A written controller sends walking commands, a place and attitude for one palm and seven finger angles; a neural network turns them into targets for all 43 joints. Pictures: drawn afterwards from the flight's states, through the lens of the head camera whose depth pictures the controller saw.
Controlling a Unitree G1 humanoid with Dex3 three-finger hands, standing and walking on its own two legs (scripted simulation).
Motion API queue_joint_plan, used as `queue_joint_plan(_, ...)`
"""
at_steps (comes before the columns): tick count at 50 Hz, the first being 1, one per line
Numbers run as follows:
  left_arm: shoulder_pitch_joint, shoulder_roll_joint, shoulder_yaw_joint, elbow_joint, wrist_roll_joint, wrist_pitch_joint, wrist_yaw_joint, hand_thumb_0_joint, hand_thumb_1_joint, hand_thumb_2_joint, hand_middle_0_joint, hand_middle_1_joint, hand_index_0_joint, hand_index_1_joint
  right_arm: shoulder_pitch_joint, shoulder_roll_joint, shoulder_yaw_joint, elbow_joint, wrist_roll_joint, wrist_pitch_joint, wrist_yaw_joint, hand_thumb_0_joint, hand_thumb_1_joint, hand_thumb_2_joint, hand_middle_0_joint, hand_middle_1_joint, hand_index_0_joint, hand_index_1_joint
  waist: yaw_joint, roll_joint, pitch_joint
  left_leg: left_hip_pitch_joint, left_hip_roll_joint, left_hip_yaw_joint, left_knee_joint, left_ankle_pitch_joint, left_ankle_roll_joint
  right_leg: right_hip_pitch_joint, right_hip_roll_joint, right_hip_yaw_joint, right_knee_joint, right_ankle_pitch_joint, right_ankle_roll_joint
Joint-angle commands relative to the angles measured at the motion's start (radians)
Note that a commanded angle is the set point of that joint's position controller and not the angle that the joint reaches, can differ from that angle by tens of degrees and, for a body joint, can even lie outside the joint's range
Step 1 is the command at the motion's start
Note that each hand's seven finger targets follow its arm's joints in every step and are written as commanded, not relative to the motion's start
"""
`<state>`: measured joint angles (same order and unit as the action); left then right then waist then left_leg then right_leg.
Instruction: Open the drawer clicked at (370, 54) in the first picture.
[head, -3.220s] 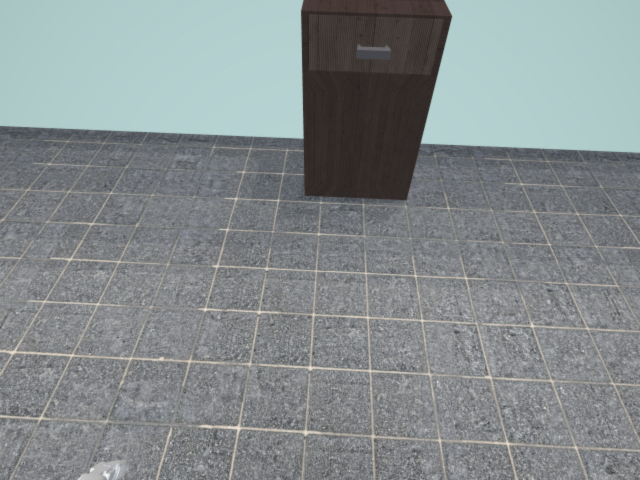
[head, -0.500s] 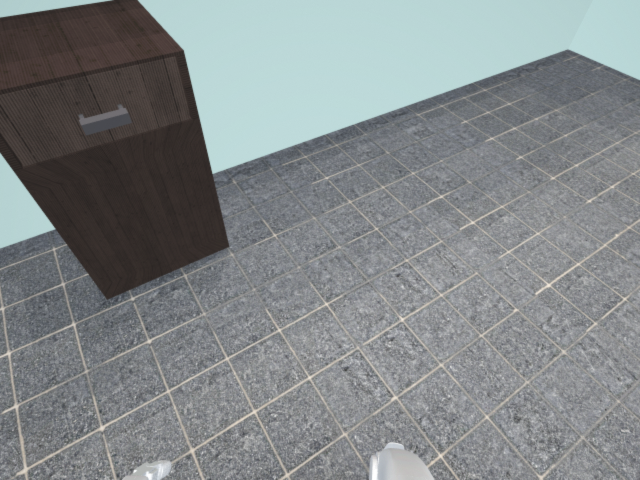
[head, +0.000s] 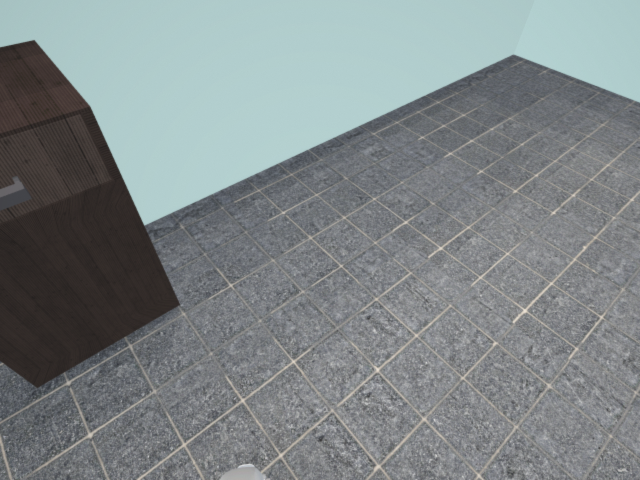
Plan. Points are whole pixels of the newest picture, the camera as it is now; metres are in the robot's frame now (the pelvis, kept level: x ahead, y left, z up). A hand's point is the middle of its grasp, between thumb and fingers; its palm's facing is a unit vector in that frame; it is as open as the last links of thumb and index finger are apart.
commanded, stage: walk to a spot facing it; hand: left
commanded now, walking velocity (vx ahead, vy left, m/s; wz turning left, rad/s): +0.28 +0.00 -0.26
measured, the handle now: out of the picture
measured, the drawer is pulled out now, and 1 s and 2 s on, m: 0.00 0.00 0.00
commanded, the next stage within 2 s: turn to face it in 0.12 s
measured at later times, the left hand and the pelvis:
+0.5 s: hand (219, 404) +0.26 +0.18 -0.17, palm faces -0.04 -0.98 -0.20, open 7.3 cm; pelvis +0.16 +0.00 -0.01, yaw -2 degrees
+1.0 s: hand (153, 432) +0.22 +0.27 -0.18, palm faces +0.29 -0.93 -0.22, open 7.4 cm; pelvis +0.19 +0.05 +0.00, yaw +15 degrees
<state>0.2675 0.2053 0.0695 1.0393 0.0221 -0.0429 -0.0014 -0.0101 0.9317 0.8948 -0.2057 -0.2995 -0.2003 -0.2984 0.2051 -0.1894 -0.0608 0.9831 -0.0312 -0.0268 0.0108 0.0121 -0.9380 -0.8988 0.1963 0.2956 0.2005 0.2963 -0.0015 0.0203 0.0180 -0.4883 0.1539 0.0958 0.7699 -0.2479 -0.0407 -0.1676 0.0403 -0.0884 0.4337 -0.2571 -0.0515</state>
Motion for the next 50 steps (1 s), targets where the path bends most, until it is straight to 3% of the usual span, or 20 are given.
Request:
queue_joint_plan(1,0.038,0.138,0.019,-0.042,0.000,-0.015,0.003,0.000,0.900,0.900,-0.200,-0.300,-0.200,-0.300,0.026,-0.047,-0.004,-0.044,0.006,-0.027,0.009,0.000,-0.900,-0.900,0.200,0.300,0.200,0.300,-0.005,-0.106,0.055,0.175,-0.055,0.037,-0.177,0.030,0.004,-0.098,-0.253,0.238,-0.168,-0.038,-0.110)
queue_joint_plan(3,0.039,0.107,0.015,-0.046,-0.006,-0.006,0.000,0.000,0.900,0.900,-0.200,-0.300,-0.200,-0.300,0.135,-0.100,-0.011,-0.006,0.004,-0.040,-0.006,0.000,-0.900,-0.900,0.200,0.300,0.200,0.300,-0.054,-0.007,0.021,0.423,-0.044,0.005,-0.305,0.019,0.018,-0.205,-0.180,0.191,0.026,0.011,-0.067)
queue_joint_plan(5,0.046,0.038,0.001,-0.087,-0.008,-0.009,-0.011,0.000,0.900,0.900,-0.200,-0.300,-0.200,-0.300,0.313,-0.265,-0.043,0.021,-0.012,-0.038,-0.017,0.000,-0.900,-0.900,0.200,0.300,0.200,0.300,-0.106,0.348,-0.059,0.613,0.349,-0.467,-0.538,-0.115,0.169,-0.479,-0.013,0.009,0.571,-0.331,0.016)
queue_joint_plan(6,-0.013,0.077,0.009,-0.088,0.002,-0.001,-0.005,0.000,0.900,0.900,-0.200,-0.300,-0.200,-0.300,0.286,-0.217,-0.031,0.023,-0.007,-0.036,-0.028,0.000,-0.900,-0.900,0.200,0.300,0.200,0.300,-0.116,0.264,-0.026,0.527,0.361,-0.478,-0.577,-0.174,0.180,-0.508,-0.063,0.088,0.722,-0.299,0.018)
queue_joint_plan(8,-0.033,0.062,0.018,-0.080,0.006,0.004,-0.026,0.000,0.900,0.900,-0.200,-0.300,-0.200,-0.300,0.171,-0.148,-0.009,-0.010,0.000,-0.043,-0.032,0.000,-0.900,-0.900,0.200,0.300,0.200,0.300,-0.056,0.100,0.070,0.393,0.290,-0.288,-0.580,-0.099,0.160,-0.517,-0.129,0.095,0.792,-0.148,0.025)
queue_joint_plan(12,0.032,0.004,0.010,-0.051,0.007,0.033,-0.025,0.000,0.900,0.900,-0.200,-0.300,-0.200,-0.300,0.138,-0.098,0.008,0.006,0.006,-0.060,-0.039,0.000,-0.900,-0.900,0.200,0.300,0.200,0.300,-0.005,0.105,0.023,0.347,0.198,-0.020,-0.530,0.360,0.147,-0.412,-0.152,0.057,0.688,-0.047,0.068)
queue_joint_plan(16,0.020,-0.037,-0.015,-0.041,0.002,0.029,-0.006,0.000,0.900,0.900,-0.200,-0.300,-0.200,-0.300,0.162,-0.082,0.011,0.054,0.008,-0.050,-0.036,0.000,-0.900,-0.900,0.200,0.300,0.200,0.300,-0.002,0.137,0.021,0.342,0.129,0.039,-0.478,0.598,0.160,-0.283,-0.129,-0.016,0.387,0.008,0.080)
queue_joint_plan(21,0.010,-0.002,-0.014,-0.037,-0.001,0.018,0.008,0.000,0.900,0.900,-0.200,-0.300,-0.200,-0.300,0.150,-0.101,-0.004,0.078,0.013,-0.014,-0.034,0.000,-0.900,-0.900,0.200,0.300,0.200,0.300,0.017,0.143,-0.003,0.298,0.098,-0.041,-0.347,0.446,0.128,-0.079,-0.094,-0.065,0.090,0.121,0.095)
queue_joint_plan(22,0.048,0.032,-0.005,-0.027,-0.002,0.012,0.012,0.000,0.900,0.900,-0.200,-0.300,-0.200,-0.300,0.140,-0.089,-0.006,0.074,0.017,-0.009,-0.031,0.000,-0.900,-0.900,0.200,0.300,0.200,0.300,0.041,0.099,-0.025,0.261,0.071,-0.036,-0.286,0.341,0.094,0.009,-0.126,-0.040,0.017,0.205,0.095)
queue_joint_plan(24,0.136,0.178,0.024,-0.012,0.004,0.001,0.031,0.000,0.900,0.900,-0.200,-0.300,-0.200,-0.300,0.174,-0.003,0.006,0.041,0.025,0.003,-0.018,0.000,-0.900,-0.900,0.200,0.300,0.200,0.300,0.063,-0.226,-0.103,-0.024,-0.095,0.067,0.025,-0.276,0.005,0.275,-0.476,0.225,-0.019,0.641,-0.026)
queue_joint_plan(25,0.161,0.202,0.027,-0.018,-0.002,0.005,0.032,0.000,0.900,0.900,-0.200,-0.300,-0.200,-0.300,0.133,-0.002,0.003,0.020,0.026,0.020,-0.030,0.000,-0.900,-0.900,0.200,0.300,0.200,0.300,0.086,-0.272,-0.128,-0.022,-0.087,-0.016,0.201,-0.422,0.004,0.219,-0.549,0.251,-0.053,0.725,-0.095)
queue_joint_plan(26,0.112,0.184,0.030,-0.029,-0.001,0.003,0.037,0.000,0.900,0.900,-0.200,-0.300,-0.200,-0.300,0.126,-0.021,-0.001,0.017,0.023,0.027,-0.030,0.000,-0.900,-0.900,0.200,0.300,0.200,0.300,0.072,-0.339,-0.134,-0.056,-0.068,-0.054,0.305,-0.397,0.000,0.196,-0.533,0.247,-0.061,0.705,-0.114)
queue_joint_plan(29,-0.033,0.119,0.014,-0.084,0.003,0.023,0.048,0.000,0.900,0.900,-0.200,-0.300,-0.200,-0.300,0.110,-0.026,-0.016,0.027,0.024,0.048,-0.011,0.000,-0.900,-0.900,0.200,0.300,0.200,0.300,0.014,-0.174,-0.067,-0.034,-0.042,-0.054,0.372,-0.256,-0.007,0.049,-0.450,0.058,-0.074,0.441,-0.073)
queue_joint_plan(38,-0.100,0.162,0.039,-0.158,0.002,0.058,0.035,0.000,0.900,0.900,-0.200,-0.300,-0.200,-0.300,0.103,-0.069,-0.030,-0.057,0.009,0.054,0.013,0.000,-0.900,-0.900,0.200,0.300,0.200,0.300,-0.030,-0.132,-0.026,0.216,-0.088,0.074,-0.155,-0.017,-0.001,-0.134,-0.399,-0.121,0.098,0.086,0.019)
queue_joint_plan(39,-0.100,0.133,0.034,-0.172,-0.003,0.067,0.031,0.000,0.900,0.900,-0.200,-0.300,-0.200,-0.300,0.153,-0.130,-0.043,-0.058,0.009,0.046,0.015,0.000,-0.900,-0.900,0.200,0.300,0.200,0.300,-0.061,0.054,-0.051,0.301,-0.027,-0.058,-0.300,0.069,0.027,-0.212,-0.340,-0.141,0.271,-0.027,0.063)
queue_joint_plan(40,-0.110,0.065,0.025,-0.222,-0.011,0.074,0.021,0.000,0.900,0.900,-0.200,-0.300,-0.200,-0.300,0.194,-0.250,-0.070,-0.076,0.001,0.037,0.008,0.000,-0.900,-0.900,0.200,0.300,0.200,0.300,-0.086,0.376,-0.027,0.351,0.230,-0.452,-0.449,0.295,0.152,-0.447,-0.188,-0.155,0.531,-0.394,0.152)
queue_joint_plan(41,-0.188,0.075,0.017,-0.252,0.002,0.080,0.025,0.000,0.900,0.900,-0.200,-0.300,-0.200,-0.300,0.219,-0.288,-0.078,-0.060,0.000,0.034,-0.006,0.000,-0.900,-0.900,0.200,0.300,0.200,0.300,-0.119,0.306,-0.044,0.326,0.304,-0.564,-0.492,0.298,0.226,-0.481,-0.162,-0.008,0.725,-0.414,0.138)
queue_joint_plan(42,-0.201,0.065,0.024,-0.249,0.003,0.078,0.024,0.000,0.900,0.900,-0.200,-0.300,-0.200,-0.300,0.182,-0.280,-0.073,-0.064,0.004,0.031,-0.017,0.000,-0.900,-0.900,0.200,0.300,0.200,0.300,-0.093,0.266,-0.071,0.333,0.259,-0.540,-0.476,0.241,0.215,-0.522,-0.164,0.061,0.801,-0.330,0.131)
queue_joint_plan(45,-0.117,0.095,0.034,-0.192,0.002,0.070,0.008,0.000,0.900,0.900,-0.200,-0.300,-0.200,-0.300,0.014,-0.202,-0.043,-0.125,0.007,0.016,-0.025,0.000,-0.900,-0.900,0.200,0.300,0.200,0.300,-0.019,0.108,-0.077,0.327,0.124,-0.323,-0.440,0.285,0.170,-0.471,-0.175,0.080,0.802,-0.113,0.143)
queue_joint_plan(50,-0.100,0.111,0.032,-0.188,-0.004,0.077,0.014,0.000,0.900,0.900,-0.200,-0.300,-0.200,-0.300,0.027,-0.215,-0.045,-0.128,0.012,0.018,-0.025,0.000,-0.900,-0.900,0.200,0.300,0.200,0.300,-0.024,0.083,-0.088,0.381,0.092,-0.308,-0.438,0.393,0.199,-0.412,-0.148,0.084,0.681,-0.105,0.156)
